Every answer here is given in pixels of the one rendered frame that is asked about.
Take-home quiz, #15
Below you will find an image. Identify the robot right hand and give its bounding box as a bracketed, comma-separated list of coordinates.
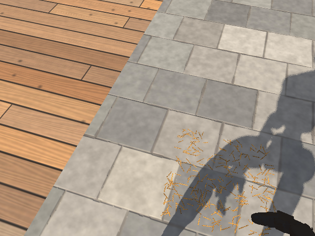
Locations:
[251, 210, 315, 236]

